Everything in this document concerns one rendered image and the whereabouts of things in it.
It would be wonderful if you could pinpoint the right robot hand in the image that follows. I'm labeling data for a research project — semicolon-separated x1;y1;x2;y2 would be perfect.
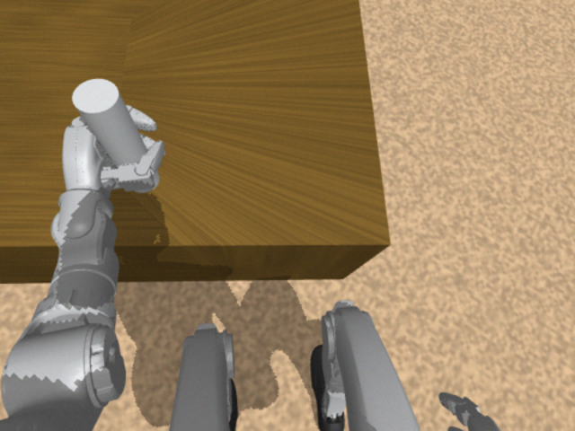
438;392;500;431

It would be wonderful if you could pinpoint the can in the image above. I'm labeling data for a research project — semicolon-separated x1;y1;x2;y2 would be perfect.
72;79;160;193

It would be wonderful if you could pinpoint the left robot hand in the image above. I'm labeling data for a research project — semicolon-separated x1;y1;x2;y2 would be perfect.
62;105;166;198

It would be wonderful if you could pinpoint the left robot arm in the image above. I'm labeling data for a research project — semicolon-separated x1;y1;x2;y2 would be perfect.
0;189;126;431

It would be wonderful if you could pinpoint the right robot foot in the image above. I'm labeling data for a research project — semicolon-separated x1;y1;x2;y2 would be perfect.
311;345;345;431

